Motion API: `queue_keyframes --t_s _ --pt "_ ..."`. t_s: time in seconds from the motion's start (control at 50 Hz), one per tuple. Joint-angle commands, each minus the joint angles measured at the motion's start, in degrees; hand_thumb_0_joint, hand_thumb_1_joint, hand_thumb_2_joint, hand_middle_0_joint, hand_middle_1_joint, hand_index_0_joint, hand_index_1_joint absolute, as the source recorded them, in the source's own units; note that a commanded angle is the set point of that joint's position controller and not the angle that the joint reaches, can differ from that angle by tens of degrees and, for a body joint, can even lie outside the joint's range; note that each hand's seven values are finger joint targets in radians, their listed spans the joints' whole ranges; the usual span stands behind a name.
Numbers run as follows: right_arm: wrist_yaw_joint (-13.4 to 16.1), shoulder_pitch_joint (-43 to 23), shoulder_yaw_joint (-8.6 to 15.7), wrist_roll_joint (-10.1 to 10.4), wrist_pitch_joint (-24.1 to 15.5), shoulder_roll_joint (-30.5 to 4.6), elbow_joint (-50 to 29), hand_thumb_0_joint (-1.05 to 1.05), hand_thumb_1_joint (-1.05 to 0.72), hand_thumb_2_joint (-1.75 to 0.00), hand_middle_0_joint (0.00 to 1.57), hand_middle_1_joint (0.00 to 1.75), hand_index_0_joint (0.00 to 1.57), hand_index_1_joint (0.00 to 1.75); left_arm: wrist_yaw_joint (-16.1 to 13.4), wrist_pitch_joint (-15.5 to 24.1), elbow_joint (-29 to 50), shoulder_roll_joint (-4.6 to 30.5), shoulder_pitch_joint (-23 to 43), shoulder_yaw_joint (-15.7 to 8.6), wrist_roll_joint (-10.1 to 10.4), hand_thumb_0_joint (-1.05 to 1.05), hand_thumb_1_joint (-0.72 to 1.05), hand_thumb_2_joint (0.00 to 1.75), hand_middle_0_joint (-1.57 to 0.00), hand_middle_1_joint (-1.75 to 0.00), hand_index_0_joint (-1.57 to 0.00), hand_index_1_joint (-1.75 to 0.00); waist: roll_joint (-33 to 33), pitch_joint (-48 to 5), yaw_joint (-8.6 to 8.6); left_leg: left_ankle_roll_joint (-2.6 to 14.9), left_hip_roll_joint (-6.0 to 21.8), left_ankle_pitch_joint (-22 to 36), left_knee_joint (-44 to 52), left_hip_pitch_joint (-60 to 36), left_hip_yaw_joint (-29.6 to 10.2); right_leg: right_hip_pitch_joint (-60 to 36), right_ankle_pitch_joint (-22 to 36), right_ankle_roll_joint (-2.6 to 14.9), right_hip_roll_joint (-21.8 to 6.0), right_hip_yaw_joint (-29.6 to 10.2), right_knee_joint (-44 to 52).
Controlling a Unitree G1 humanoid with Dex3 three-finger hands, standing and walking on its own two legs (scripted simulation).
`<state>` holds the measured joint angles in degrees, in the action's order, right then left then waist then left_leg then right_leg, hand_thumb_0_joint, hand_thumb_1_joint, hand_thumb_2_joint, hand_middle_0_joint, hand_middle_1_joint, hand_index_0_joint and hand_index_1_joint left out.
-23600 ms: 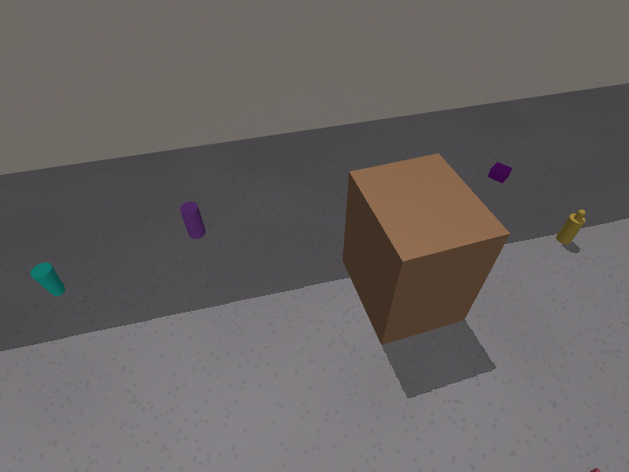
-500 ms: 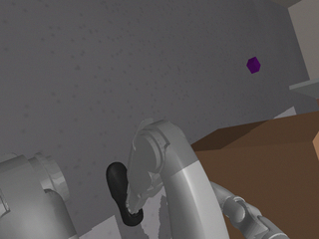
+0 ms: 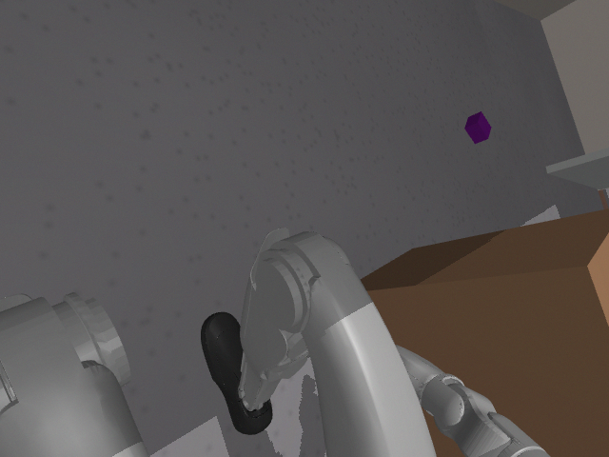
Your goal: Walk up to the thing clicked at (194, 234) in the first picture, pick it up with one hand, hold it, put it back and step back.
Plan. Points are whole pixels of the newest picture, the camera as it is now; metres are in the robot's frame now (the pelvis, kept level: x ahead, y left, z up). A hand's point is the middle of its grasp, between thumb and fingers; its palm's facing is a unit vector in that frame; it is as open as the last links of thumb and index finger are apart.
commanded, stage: withdraw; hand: left
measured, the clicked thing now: out of the picture +0.46 +0.26 -0.23
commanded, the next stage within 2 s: rise in 0.18 s
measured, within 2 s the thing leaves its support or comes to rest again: neither
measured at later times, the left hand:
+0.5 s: hand out of the picture +0.44 +0.34 -0.10, palm faces +0.18 -0.96 -0.22, open 16.9 cm
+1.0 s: hand out of the picture +0.29 +0.32 +0.09, palm faces +0.26 -0.87 -0.42, open 17.0 cm
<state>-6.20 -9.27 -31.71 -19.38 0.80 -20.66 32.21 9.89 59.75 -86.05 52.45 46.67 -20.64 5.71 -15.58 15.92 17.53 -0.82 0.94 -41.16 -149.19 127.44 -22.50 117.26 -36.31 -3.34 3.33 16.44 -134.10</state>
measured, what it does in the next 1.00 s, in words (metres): rises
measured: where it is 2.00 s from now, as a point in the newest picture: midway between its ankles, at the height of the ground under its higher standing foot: (171, 441)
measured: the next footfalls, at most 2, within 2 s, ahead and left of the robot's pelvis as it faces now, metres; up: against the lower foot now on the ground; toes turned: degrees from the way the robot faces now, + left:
none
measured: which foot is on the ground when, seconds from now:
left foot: down 0.00-1.00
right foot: down 0.00-1.00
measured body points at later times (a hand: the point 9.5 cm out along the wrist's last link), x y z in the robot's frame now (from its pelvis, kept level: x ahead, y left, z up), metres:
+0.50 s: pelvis +0.00 +0.00 +0.02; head +0.21 +0.15 +0.39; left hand +0.43 +0.39 -0.08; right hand +0.15 -0.24 -0.05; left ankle +0.08 +0.12 -0.27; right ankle +0.14 -0.12 -0.27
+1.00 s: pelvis +0.03 -0.02 +0.20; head +0.20 +0.06 +0.61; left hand +0.28 +0.36 +0.12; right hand +0.26 -0.22 +0.08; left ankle +0.07 +0.12 -0.27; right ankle +0.14 -0.12 -0.27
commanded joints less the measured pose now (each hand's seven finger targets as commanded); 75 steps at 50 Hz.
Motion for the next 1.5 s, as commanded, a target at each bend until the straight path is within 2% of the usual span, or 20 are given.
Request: queue_keyframes --t_s 0.0,0.06,0.1,0.16,0.26,0.28,0.3,0.34,0.38,0.4,0.44,0.52,0.62,0.7,0.8,0.86,0.94,1.02,1.16,1.48 --pt "1.50 4.32 7.46 -0.08 1.40 -21.19 0.40 0.00 -0.88 -0.90 0.20 0.30 0.20 0.30 0.12 3.77 16.22 13.17 17.84 -6.23 1.32 0.00 -0.25 0.22 -0.27 -0.19 -0.26 -0.19 39.43 -36.08 5.93 -0.96 3.82 11.95 18.16 -30.17 5.76 -15.82 13.70 3.86 2.76 2.86 9.25" --pt "1.77 5.58 8.79 0.42 2.64 -20.77 -0.12 0.00 -0.89 -0.90 0.20 0.30 0.20 0.30 0.24 1.91 22.69 18.62 15.70 -10.67 0.50 0.00 -0.32 0.17 -0.22 -0.14 -0.21 -0.14 44.57 -40.80 2.29 -1.52 4.07 14.58 19.56 -32.75 7.00 -16.72 14.44 4.33 2.47 1.90 8.55" --pt "1.98 6.60 10.09 0.99 3.49 -20.38 -0.24 0.00 -0.90 -0.90 0.20 0.30 0.20 0.30 1.08 -0.38 24.80 17.49 15.44 -9.94 -0.15 0.00 -0.33 0.16 -0.22 -0.13 -0.21 -0.13 46.79 -42.40 2.15 -1.85 4.29 15.21 20.75 -34.35 7.30 -15.58 14.27 4.64 2.27 1.43 8.39" --pt "2.35 8.42 11.97 2.57 3.97 -19.53 0.26 0.00 -0.89 -0.90 0.20 0.30 0.20 0.30 3.25 -4.96 23.47 9.89 13.01 -5.46 -0.29 0.00 -0.35 0.16 -0.24 -0.14 -0.23 -0.15 45.79 -39.55 3.31 -1.80 4.21 14.51 22.20 -32.28 7.66 -12.25 13.94 4.78 1.91 1.47 8.41" --pt "2.51 10.18 14.21 5.59 4.01 -18.22 -0.57 0.00 -0.87 -0.89 0.20 0.30 0.20 0.30 6.11 -12.49 15.93 1.01 8.28 1.35 0.05 0.00 -0.43 0.14 -0.20 -0.15 -0.20 -0.14 30.81 -33.29 4.66 0.96 3.17 6.00 21.24 -20.28 8.52 -10.70 9.08 4.06 1.78 1.11 11.59" --pt "2.40 11.22 14.45 5.87 3.96 -18.05 -0.49 0.00 -0.84 -0.90 0.20 0.30 0.20 0.30 6.07 -12.58 21.00 3.57 12.97 -0.48 0.64 0.00 -0.46 0.07 -0.12 -0.07 -0.12 -0.06 29.69 -34.29 4.55 1.31 3.02 5.02 20.65 -19.01 8.53 -11.25 8.60 3.98 1.91 0.96 12.04" --pt "2.26 13.05 16.64 7.31 4.91 -15.56 0.66 0.00 -0.92 -0.92 0.20 0.30 0.20 0.30 2.98 -16.29 15.24 7.13 8.73 -1.43 -6.46 0.00 -0.54 0.06 -0.08 -0.03 -0.07 -0.04 32.58 -38.26 0.16 0.69 2.92 6.41 22.95 -22.79 10.04 -10.55 7.73 4.36 1.62 -0.60 12.83" --pt "2.13 14.48 17.65 8.37 5.87 -15.53 0.10 0.00 -0.91 -0.91 0.20 0.30 0.20 0.30 2.19 -19.06 19.72 6.17 13.72 -0.85 -6.93 0.00 -0.52 0.06 -0.07 -0.03 -0.06 -0.04 34.10 -39.65 0.90 0.42 3.30 5.99 24.78 -24.56 9.23 -7.74 6.74 4.62 1.37 -0.28 12.12" --pt "2.22 15.89 18.99 9.46 7.18 -15.21 -1.15 0.00 -0.93 -0.92 0.20 0.30 0.20 0.30 0.66 -21.72 25.86 13.27 14.33 -5.76 -8.59 0.00 -0.56 0.07 -0.08 -0.04 -0.07 -0.05 38.47 -47.86 -2.45 0.12 3.22 9.57 25.94 -29.12 10.24 -10.37 8.59 4.74 1.00 -1.67 11.72" --pt "2.46 16.39 21.14 10.23 7.66 -16.48 -2.56 0.00 -0.93 -0.92 0.20 0.30 0.20 0.30 -0.47 -22.91 33.91 20.81 16.83 -10.61 -9.69 0.00 -0.55 0.08 -0.08 -0.04 -0.07 -0.05 44.31 -56.01 -5.27 -0.31 3.22 12.32 27.14 -33.44 10.77 -11.65 10.09 5.05 0.52 -2.61 10.61" --pt "2.74 17.58 22.74 11.48 9.11 -15.09 -3.70 0.00 -0.98 -0.93 0.20 0.30 0.20 0.30 -1.65 -27.01 36.87 20.04 11.44 -11.66 -10.84 0.00 -0.59 0.08 -0.10 -0.06 -0.08 -0.07 47.89 -58.04 -7.12 -0.49 3.30 14.35 29.42 -35.85 11.73 -10.79 10.16 5.55 0.40 -3.91 10.54" --pt "3.66 19.79 25.32 13.72 10.26 -11.88 -3.10 0.00 -0.90 -0.90 0.20 0.30 0.20 0.30 -3.91 -33.50 42.14 13.68 6.51 -9.56 -11.25 0.00 -0.42 0.13 -0.07 -0.08 -0.07 -0.08 44.47 -53.97 -8.03 0.22 2.65 9.72 32.58 -31.96 14.16 -9.59 7.02 5.97 0.50 -5.88 14.25" --pt "4.17 21.49 30.53 16.89 9.94 -9.04 -4.79 0.00 -0.90 -0.90 0.20 0.30 0.20 0.30 -4.93 -42.18 47.29 -6.27 -7.94 1.53 -9.90 0.00 -0.49 0.09 -0.06 -0.07 -0.06 -0.07 34.82 -56.34 -8.35 1.34 1.76 4.98 37.09 -31.49 16.21 -10.76 3.81 5.74 0.04 -7.81 21.30" --pt "5.05 22.68 34.24 19.56 9.59 -8.40 -5.22 0.00 -0.90 -0.90 0.20 0.30 0.20 0.30 -7.33 -48.02 57.42 -7.42 -15.55 1.22 -9.11 0.00 -0.52 0.08 -0.06 -0.06 -0.06 -0.06 26.55 -59.51 -10.58 2.24 1.42 4.49 42.17 -34.89 16.95 -17.43 3.50 5.31 -0.48 -10.04 28.49" --pt "6.83 21.65 35.18 21.36 8.46 -5.95 -6.85 0.00 -0.89 -0.90 0.20 0.30 0.20 0.30 -10.64 -52.14 68.09 -5.25 -17.57 -0.54 -8.88 0.00 -0.46 0.11 -0.07 -0.07 -0.06 -0.07 21.73 -59.52 -12.15 2.98 1.44 4.13 48.37 -38.20 18.28 -28.88 2.63 4.61 -1.18 -12.85 36.68" --pt "8.39 20.61 35.22 21.86 7.24 -4.76 -8.46 0.00 -0.89 -0.90 0.20 0.30 0.20 0.30 -12.44 -54.37 70.55 -7.39 -23.01 0.00 -8.75 0.00 -0.44 0.12 -0.07 -0.07 -0.06 -0.07 23.42 -58.75 -13.63 2.62 1.39 3.56 54.59 -45.32 18.28 -32.18 1.65 4.82 -1.59 -13.93 40.92" --pt "10.33 20.17 35.34 21.99 5.13 -3.18 -8.72 0.00 -0.89 -0.90 0.20 0.30 0.20 0.30 -14.50 -56.97 71.44 -12.63 -29.40 2.34 -8.37 0.00 -0.44 0.12 -0.07 -0.07 -0.06 -0.07 25.37 -56.16 -14.07 2.12 1.30 6.09 60.96 -53.45 18.80 -36.67 3.58 4.97 -1.93 -14.79 46.75" --pt "11.42 21.11 35.09 21.74 2.93 -1.90 -7.88 0.00 -0.89 -0.90 0.20 0.30 0.20 0.30 -15.76 -59.24 69.85 -19.07 -34.68 6.36 -7.66 0.00 -0.47 0.10 -0.06 -0.07 -0.06 -0.07 23.48 -53.96 -13.12 2.32 0.98 15.33 64.02 -59.28 20.28 -44.93 12.18 4.64 -2.08 -15.09 52.58" --pt "12.45 22.20 34.83 21.98 0.11 -1.21 -8.30 0.00 -0.89 -0.90 0.20 0.30 0.20 0.30 -17.58 -62.90 69.93 -23.32 -42.44 9.24 -6.85 0.00 -0.50 0.09 -0.06 -0.06 -0.06 -0.06 20.13 -50.09 -14.35 2.06 0.85 23.34 74.07 -70.33 20.44 -58.21 19.40 4.36 -2.59 -15.06 62.70" --pt "16.40 22.82 33.47 21.87 -4.49 1.57 -12.49 0.00 -0.90 -0.90 0.20 0.30 0.20 0.30 -20.82 -71.88 88.88 -32.33 -64.59 17.09 -5.19 0.00 -0.51 0.08 -0.05 -0.06 -0.05 -0.06 20.49 -35.00 -15.38 1.01 0.25 23.92 97.03 -90.05 21.45 -79.47 19.53 4.22 -2.06 -13.39 83.34"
